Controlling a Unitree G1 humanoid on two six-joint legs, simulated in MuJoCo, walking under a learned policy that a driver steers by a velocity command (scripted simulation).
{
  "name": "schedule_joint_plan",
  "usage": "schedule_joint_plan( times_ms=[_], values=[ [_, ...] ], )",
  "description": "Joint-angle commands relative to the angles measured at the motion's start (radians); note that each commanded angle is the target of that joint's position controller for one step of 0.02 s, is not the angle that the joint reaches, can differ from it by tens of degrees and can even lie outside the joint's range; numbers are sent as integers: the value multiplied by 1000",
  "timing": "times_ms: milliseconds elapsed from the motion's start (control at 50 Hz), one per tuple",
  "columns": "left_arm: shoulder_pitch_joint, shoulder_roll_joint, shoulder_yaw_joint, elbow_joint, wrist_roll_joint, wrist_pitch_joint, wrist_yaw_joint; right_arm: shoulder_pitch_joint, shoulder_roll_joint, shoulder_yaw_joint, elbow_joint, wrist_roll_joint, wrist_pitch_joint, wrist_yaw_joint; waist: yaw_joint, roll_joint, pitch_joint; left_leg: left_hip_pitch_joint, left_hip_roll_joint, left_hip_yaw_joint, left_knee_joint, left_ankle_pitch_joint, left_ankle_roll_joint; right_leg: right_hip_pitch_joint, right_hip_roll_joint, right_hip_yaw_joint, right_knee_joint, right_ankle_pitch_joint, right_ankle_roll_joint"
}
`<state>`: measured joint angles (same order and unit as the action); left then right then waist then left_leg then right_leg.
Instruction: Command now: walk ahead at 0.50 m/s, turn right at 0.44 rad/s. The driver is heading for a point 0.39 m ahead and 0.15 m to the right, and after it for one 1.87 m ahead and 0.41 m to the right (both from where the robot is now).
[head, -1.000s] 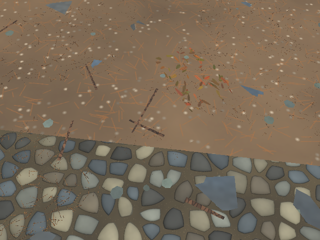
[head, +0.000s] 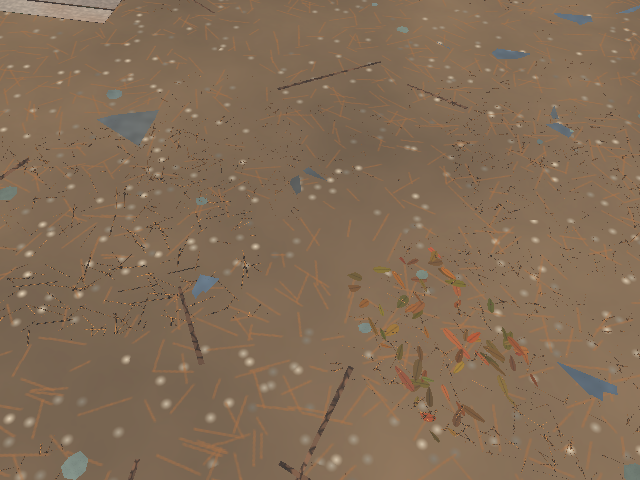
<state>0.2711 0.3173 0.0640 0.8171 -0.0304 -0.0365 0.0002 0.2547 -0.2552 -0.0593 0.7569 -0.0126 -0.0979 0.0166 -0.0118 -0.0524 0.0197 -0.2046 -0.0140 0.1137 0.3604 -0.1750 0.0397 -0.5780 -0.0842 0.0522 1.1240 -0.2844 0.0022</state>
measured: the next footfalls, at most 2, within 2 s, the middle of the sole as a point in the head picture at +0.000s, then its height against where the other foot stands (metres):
right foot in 0.32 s outside the picture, level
left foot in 0.78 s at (333, 466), level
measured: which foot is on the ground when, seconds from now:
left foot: down 0.00-0.34, up 0.36-0.76, down 0.78-1.00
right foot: up 0.00-0.30, down 0.32-0.80, up 0.82-1.00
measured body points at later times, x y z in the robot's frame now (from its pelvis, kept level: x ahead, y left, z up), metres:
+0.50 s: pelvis +0.24 -0.08 -0.01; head +0.29 -0.11 +0.44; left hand +0.45 +0.15 -0.11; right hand +0.31 -0.39 -0.12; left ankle +0.26 +0.09 -0.65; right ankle +0.27 -0.16 -0.74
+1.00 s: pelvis +0.38 -0.08 -0.01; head +0.41 -0.08 +0.44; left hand +0.63 +0.10 -0.12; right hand +0.40 -0.37 -0.11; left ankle +0.49 -0.01 -0.74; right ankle +0.28 -0.20 -0.72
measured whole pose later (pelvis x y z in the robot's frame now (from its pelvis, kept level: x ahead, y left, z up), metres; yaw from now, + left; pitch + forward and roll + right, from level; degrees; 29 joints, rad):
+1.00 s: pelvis +0.38 -0.08 -0.01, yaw -26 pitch +1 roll -1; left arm 0.16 0.28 0.05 0.73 0.00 0.05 0.03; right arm 0.13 -0.23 -0.02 0.76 -0.01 -0.02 0.01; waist -0.02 -0.02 0.04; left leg -0.36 -0.02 -0.03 0.48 -0.15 0.02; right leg -0.32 0.01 0.09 0.77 -0.49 0.08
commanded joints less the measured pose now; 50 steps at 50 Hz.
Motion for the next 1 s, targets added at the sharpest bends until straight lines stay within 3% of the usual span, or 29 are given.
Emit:
schedule_joint_plan(
  times_ms=[20, 120, 180, 240, 280, 300, 320, 340, 360, 380, 400, 420, 440, 460, 520, 600, 660, 720, 760, 780, 800, 820, 840, 860, 900, 940, 960, 1000],
  values=[
    [22, 25, 13, -67, 6, 12, 1, -52, -120, -34, -42, -5, -30, -8, 30, 124, 4, 46, 287, -163, -234, 188, 164, -104, -56, 63, -44, 117, 14],
    [-128, -1, 0, -118, 10, 0, -32, -15, -166, -47, -4, 2, -15, -26, -20, 95, 41, 95, 266, -8, -243, 223, 135, -85, -39, -3, -327, 335, 1],
    [-221, 0, -4, -164, 10, 0, -48, 33, -191, -57, 24, 16, 2, -29, -54, 85, 72, 183, 295, 27, -224, 229, 124, -106, -30, -40, -424, 310, -23],
    [-260, 18, 2, -203, 10, 3, -61, 51, -214, -67, 43, 32, 25, -29, -50, 99, 74, 283, 320, 58, -146, 371, 100, -102, -3, -86, -475, 192, -63],
    [-198, 52, 21, -207, 12, 8, -62, 33, -245, -74, 40, 40, 39, -35, 1, 135, 8, 306, 313, 90, 7, 712, 75, 32, 66, -150, -478, 87, -103],
    [-81, 86, 44, -182, 8, 11, -58, 17, -249, -75, 37, 44, 48, -37, 72, 133, -58, 280, 289, 116, 175, 827, 54, 189, 116, -178, -513, 87, -132],
    [91, 151, 80, -135, 5, 15, -44, 21, -228, -64, 32, 41, 49, -41, 155, 102, -149, 149, 244, 138, 412, 754, 15, 461, 150, -155, -566, 144, -171],
    [168, 267, 110, -122, 6, 24, -20, 55, -136, -34, -8, 1, 39, -40, 135, -110, -221, -202, 145, 138, 775, 162, -52, 763, -74, 218, -593, 237, -271],
    [109, 307, 102, -174, 21, 8, -25, 84, -83, -7, -48, -1, 4, -30, 65, -212, -378, -472, -48, -82, 1048, -469, -97, 941, -280, 758, -756, 255, -460],
    [91, 215, 75, -185, 25, -6, -36, -24, -176, -27, -59, 35, -18, -20, 125, -57, -353, -550, 13, -208, 1078, -424, -81, 916, -262, 651, -785, 380, -407],
    [54, 174, 63, -182, 25, -16, -36, -63, -172, -24, -74, 47, -27, -19, 100, -36, -234, -563, 48, -192, 1025, -353, -64, 793, -221, 475, -759, 524, -369],
    [-4, 144, 57, -185, 14, -17, -33, -58, -165, -25, -57, 25, -25, -30, 55, 50, -157, -528, 93, -187, 938, -288, -65, 654, -164, 355, -749, 595, -320],
    [-52, 113, 49, -197, 11, -13, -27, -55, -182, -34, -51, 6, -15, -38, 25, 41, -119, -469, 117, -184, 869, -250, -69, 540, -134, 286, -762, 641, -296],
    [-79, 109, 45, -212, 25, -9, -21, -44, -184, -38, -51, 3, 2, -38, -2, 23, -109, -401, 119, -186, 848, -226, -75, 450, -115, 259, -782, 688, -289],
    [-83, 146, 57, -208, 33, -6, -5, -25, -137, -26, -53, -4, 33, -45, -27, 16, -122, -351, 83, -165, 722, -157, -111, 354, -80, 194, -791, 829, -293],
    [-69, 150, 58, -196, 11, 26, 24, -115, -113, -12, -76, -2, 44, -42, 2, -30, -149, -322, 35, -169, 494, 18, -135, 347, -30, 172, -754, 726, -236],
    [-58, 133, 50, -188, 17, 43, 34, -170, -115, -7, -82, 9, 46, -27, 33, -53, -150, -283, 24, -173, 361, 96, -133, 367, -38, 194, -732, 606, -211],
    [-46, 118, 40, -175, 24, 47, 30, -190, -136, -15, -91, 7, 38, -17, 46, -70, -132, -248, 16, -179, 273, 45, -106, 402, -66, 260, -674, 545, -205],
    [-75, 99, 29, -175, 20, 45, 30, -154, -139, -20, -86, 1, 26, -12, 11, -80, -112, -165, 15, -165, 129, 110, -64, 403, -49, 291, -616, 465, -174],
    [-64, 78, 20, -172, 24, 40, 29, -140, -147, -22, -87, -11, 16, -14, 0, -60, -110, -72, 52, -191, 40, 290, -31, 375, -5, 286, -576, 393, -135],
    [-10, 33, 6, -178, 48, 30, 28, -130, -205, -28, -101, -32, 12, -21, 36, 70, -169, 74, 209, -325, 68, 638, 31, 312, 75, 222, -456, 197, -83],
    [95, 20, 2, -159, 43, 28, 30, -133, -196, -24, -93, -46, 25, -24, 82, 250, -207, 178, 350, -489, 86, 812, 196, 195, 170, 136, -340, -222, -18],
    [58, 79, 10, -161, 43, 38, 33, -92, -117, -5, -76, -27, 33, -21, 39, 275, -223, 172, 409, -609, 37, 686, 270, 147, 137, 120, -243, -385, 28],
    [1, 122, 25, -167, 31, 52, 36, -84, -108, 2, -71, -15, 35, -15, 10, 228, -196, 165, 378, -597, 20, 551, 259, 115, 124, 118, -149, -390, 49],
    [-29, 115, 32, -153, 28, 84, 40, -129, -141, -5, -70, -3, 45, -13, 18, 169, -140, 91, 320, -507, -4, 342, 204, 96, 99, 110, -77, -323, 78],
    [-14, 43, 14, -131, 31, 93, 35, -198, -124, 3, -66, -2, 59, -8, 54, 191, -96, -34, 219, -398, -38, 198, 139, 211, 71, 59, -268, -263, 89],
    [-26, 18, 6, -124, 33, 88, 33, -203, -129, -1, -64, 2, 70, -7, 43, 220, -82, -53, 179, -363, -36, 181, 127, 253, 85, 22, -365, -231, 90],
    [-42, 33, 15, -113, 28, 79, 34, -163, -175, -19, -58, 11, 86, -11, 19, 238, -100, -15, 169, -381, -19, 161, 141, 291, 115, -9, -483, -120, 82]
  ],
)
